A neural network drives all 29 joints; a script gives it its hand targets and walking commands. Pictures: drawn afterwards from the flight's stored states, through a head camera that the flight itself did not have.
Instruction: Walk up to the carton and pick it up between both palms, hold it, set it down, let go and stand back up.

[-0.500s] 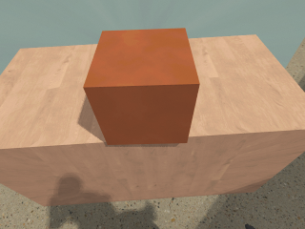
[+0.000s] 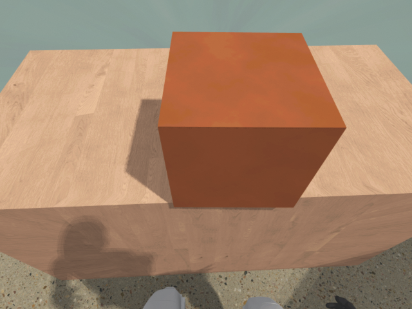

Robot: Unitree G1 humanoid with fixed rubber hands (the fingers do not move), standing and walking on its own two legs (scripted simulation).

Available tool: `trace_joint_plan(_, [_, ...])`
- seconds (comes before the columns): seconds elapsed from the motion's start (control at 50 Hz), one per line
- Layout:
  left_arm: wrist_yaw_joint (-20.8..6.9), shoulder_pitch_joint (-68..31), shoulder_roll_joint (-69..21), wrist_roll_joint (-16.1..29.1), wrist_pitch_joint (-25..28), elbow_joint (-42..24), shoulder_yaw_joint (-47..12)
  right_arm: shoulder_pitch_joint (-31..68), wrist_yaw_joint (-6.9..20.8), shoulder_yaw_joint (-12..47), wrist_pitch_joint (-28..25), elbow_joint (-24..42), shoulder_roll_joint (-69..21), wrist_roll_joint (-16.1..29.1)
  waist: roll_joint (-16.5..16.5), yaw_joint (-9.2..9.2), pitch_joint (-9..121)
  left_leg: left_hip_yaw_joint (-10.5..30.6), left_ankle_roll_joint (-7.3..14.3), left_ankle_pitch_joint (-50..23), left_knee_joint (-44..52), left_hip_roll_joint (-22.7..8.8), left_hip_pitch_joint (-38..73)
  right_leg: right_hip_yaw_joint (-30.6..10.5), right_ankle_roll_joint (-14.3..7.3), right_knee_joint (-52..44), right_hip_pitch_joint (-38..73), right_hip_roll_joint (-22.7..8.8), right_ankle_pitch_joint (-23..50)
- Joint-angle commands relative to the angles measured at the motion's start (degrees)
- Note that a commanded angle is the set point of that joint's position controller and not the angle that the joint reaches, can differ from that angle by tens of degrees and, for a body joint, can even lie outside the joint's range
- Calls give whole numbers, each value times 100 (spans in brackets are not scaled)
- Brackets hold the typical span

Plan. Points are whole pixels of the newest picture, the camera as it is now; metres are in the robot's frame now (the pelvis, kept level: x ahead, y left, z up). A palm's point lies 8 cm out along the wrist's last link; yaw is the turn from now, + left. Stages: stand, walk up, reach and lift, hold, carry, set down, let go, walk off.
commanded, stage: walk up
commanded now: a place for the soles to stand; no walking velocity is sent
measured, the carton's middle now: (235, 123) +0.44 -0.05 +0.09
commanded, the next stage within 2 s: reach and lift in 1.92 s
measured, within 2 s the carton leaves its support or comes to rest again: neither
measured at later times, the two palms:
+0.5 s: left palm out of the picture +0.12 +0.22 -0.07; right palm out of the picture +0.09 -0.32 -0.08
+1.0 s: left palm out of the picture +0.06 +0.23 -0.09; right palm out of the picture +0.10 -0.28 -0.09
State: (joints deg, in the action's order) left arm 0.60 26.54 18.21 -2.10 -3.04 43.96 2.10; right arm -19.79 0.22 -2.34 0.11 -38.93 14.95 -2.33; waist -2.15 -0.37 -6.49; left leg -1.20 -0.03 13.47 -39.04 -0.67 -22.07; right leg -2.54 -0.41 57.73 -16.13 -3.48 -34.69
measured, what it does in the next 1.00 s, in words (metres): steps on the spot: right foot, then left foot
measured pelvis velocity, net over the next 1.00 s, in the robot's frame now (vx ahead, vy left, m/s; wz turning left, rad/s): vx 0.01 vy -0.03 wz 0.05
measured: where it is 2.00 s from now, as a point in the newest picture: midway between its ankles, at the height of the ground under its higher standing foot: outside the picture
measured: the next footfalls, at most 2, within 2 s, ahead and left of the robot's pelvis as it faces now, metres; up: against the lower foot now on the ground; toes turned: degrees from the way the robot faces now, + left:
right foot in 0.30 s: +0.08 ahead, -0.13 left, +0.00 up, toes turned +12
left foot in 0.62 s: +0.04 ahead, +0.09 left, +0.00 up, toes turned +3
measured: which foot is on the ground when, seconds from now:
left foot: down 0.00-0.32, up 0.34-0.60, down 0.62-1.00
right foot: up 0.00-0.28, down 0.30-1.00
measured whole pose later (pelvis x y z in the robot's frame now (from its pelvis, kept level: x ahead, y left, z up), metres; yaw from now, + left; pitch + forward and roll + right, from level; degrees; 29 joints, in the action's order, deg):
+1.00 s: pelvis +0.01 -0.03 +0.02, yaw +3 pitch -1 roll +0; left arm -0.7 18.6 15.9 -0.4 -0.6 43.7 -0.6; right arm -20.2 0.0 0.1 -0.5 -40.2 14.6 -0.1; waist 0.4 -0.9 -1.3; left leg 3.0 0.3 16.6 -29.0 1.4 -11.3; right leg 5.2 -1.4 28.3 -14.7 -0.8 -12.6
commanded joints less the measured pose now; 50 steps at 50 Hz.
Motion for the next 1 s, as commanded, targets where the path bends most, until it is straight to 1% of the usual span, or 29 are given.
trace_joint_plan(0.0, [58,268,533,-6,60,-667,132,-99,-227,-340,18,464,1192,92,911,112,68,2267,1417,1479,2385,-1696,274,-126,109,554,-929,-67,86])
trace_joint_plan(0.04, [12,224,454,-20,43,-571,104,-158,-253,-270,-19,432,1078,22,744,120,14,1845,1341,767,2289,-1610,153,-18,139,264,-786,-45,409])
trace_joint_plan(0.08, [-34,-32,475,-53,-19,-679,108,-161,-316,-232,-45,403,1118,-1,681,108,16,1827,1386,251,2224,-1738,55,13,168,101,-715,10,579])
trace_joint_plan(0.14, [-97,-288,477,-24,-35,-803,105,-136,-351,-229,-79,460,1187,11,565,89,175,1544,1333,-921,1960,-1692,326,30,211,-353,-697,29,1033])
trace_joint_plan(0.16, [-110,-312,450,-12,-30,-858,90,-126,-345,-223,-75,447,1241,6,650,61,302,1450,1293,-1306,1854,-1678,405,68,199,-573,-609,52,1129])
trace_joint_plan(0.22, [-158,-338,387,75,11,-859,79,229,-295,-222,-29,554,1362,23,1075,-29,614,1014,1059,-1329,1459,-1426,255,328,110,-1381,36,153,1277])
trace_joint_plan(0.26, [-149,-287,508,98,74,-862,137,331,-244,-194,50,588,1314,103,901,-115,717,855,796,-1072,1019,-1152,39,584,-1,-2512,681,329,1783])
trace_joint_plan(0.28, [-128,-308,622,86,114,-864,145,129,-219,-132,77,545,1240,131,536,-137,716,829,585,-584,764,-1003,-71,380,-69,-3146,887,305,2045])
trace_joint_plan(0.3, [-113,-467,912,31,166,-947,201,-28,-188,-66,73,589,987,174,-177,-112,756,555,277,-2,89,-623,-255,-506,-278,-3562,902,-373,1960])
trace_joint_plan(0.32, [-107,-814,1266,76,174,-1084,253,-96,-172,27,82,681,680,225,-973,-24,552,73,-57,1227,-477,124,-438,-1712,-709,-4175,281,-1297,1752])
trace_joint_plan(0.34, [-71,-1083,1258,157,166,-1069,263,85,-237,-37,156,625,790,233,-970,-162,379,342,-17,2153,-1348,180,-21,-2040,-1271,-4223,-622,-1595,1537])
trace_joint_plan(0.36, [-63,-1210,1036,173,160,-1066,222,84,-238,-42,184,591,840,233,-770,-124,174,526,-50,2169,-1655,210,-2,-1734,-1368,-4229,-730,-1405,1551])
trace_joint_plan(0.38, [-32,-1242,938,178,173,-1037,149,-69,-228,-66,161,585,893,180,-667,-41,168,625,38,2149,-1703,254,-230,-1326,-1374,-3978,-354,-1269,2425])
trace_joint_plan(0.42, [-4,-1217,710,137,185,-1013,75,-288,-219,-89,77,533,812,116,-515,12,433,591,-54,1871,-1567,160,-307,-771,-1213,-3607,298,-992,3911])
trace_joint_plan(0.46, [13,-1047,646,63,192,-950,68,-223,-202,-43,21,601,620,87,-425,-82,813,410,-119,1753,-989,155,-361,-621,-1093,-3396,944,-947,4056])
trace_joint_plan(0.5, [26,-872,643,62,207,-938,75,-42,-174,-20,21,684,519,144,-342,-197,1023,295,-167,1682,-33,212,-161,-704,-1005,-3236,1340,-905,3770])
trace_joint_plan(0.52, [47,-812,703,62,183,-907,103,-12,-167,-43,38,698,472,178,-464,-199,982,187,-163,1460,529,240,4,-691,-927,-3200,1302,-876,3465])
trace_joint_plan(0.56, [40,-873,836,131,154,-921,115,-211,-147,-82,29,624,482,199,-390,-26,896,35,-64,189,1348,295,986,-585,-744,-3159,565,-863,2880])
trace_joint_plan(0.58, [23,-834,772,170,181,-929,85,-188,-153,-132,4,623,624,178,-239,-30,827,308,38,-303,1440,119,1424,-599,-622,-3201,92,-845,2658])
trace_joint_plan(0.6, [-3,-827,639,185,219,-978,23,-224,-159,-176,-12,603,751,134,-182,-14,795,670,161,-392,1368,-106,1666,-635,-438,-3247,-274,-763,2415])
trace_joint_plan(0.62, [-49,-860,479,193,252,-1006,-33,-354,-139,-210,-29,544,883,93,120,-1,791,1136,338,-126,1430,-494,1628,-534,-330,-3170,-534,-557,1918])
trace_joint_plan(0.64, [-101,-965,382,185,273,-997,-65,-269,-120,-193,-68,583,864,128,329,-7,749,1405,427,199,1655,-694,1332,-284,-190,-3095,-441,-230,1596])
trace_joint_plan(0.66, [-116,-1070,320,178,250,-939,-59,-107,-88,-139,-103,549,907,167,684,-42,525,1524,519,487,1813,-831,502,31,-92,-2981,225,-57,1758])
trace_joint_plan(0.68, [-115,-934,402,146,274,-850,-59,59,-63,-115,-116,545,853,191,634,-95,402,1359,463,568,1868,-762,215,34,-85,-3119,578,-104,1955])
trace_joint_plan(0.72, [-93,-813,510,187,348,-716,-60,55,-66,-41,-163,585,721,210,600,-52,412,963,277,137,1703,-478,530,-109,-155,-3263,439,-247,2550])
trace_joint_plan(0.76, [-91,-948,555,148,386,-697,-42,-154,-55,-29,-161,486,795,233,391,1,356,1058,251,150,1704,-462,401,-49,-219,-3304,528,-279,2422])
trace_joint_plan(0.84, [-88,-868,522,149,413,-573,-46,-162,-50,-29,-179,423,784,246,160,-15,528,957,250,34,1574,-394,575,-4,-184,-3422,565,-314,2380])
trace_joint_plan(0.88, [-82,-866,576,170,392,-544,-39,-246,-61,-13,-192,373,760,247,212,32,599,930,230,-34,1538,-373,612,-52,-177,-3419,570,-352,2475])
trace_joint_plan(0.98, [-88,-822,496,181,365,-456,-28,-181,-70,-21,-175,273,762,226,240,-30,486,1035,257,-15,1664,-378,474,74,-156,-3421,608,-313,2272])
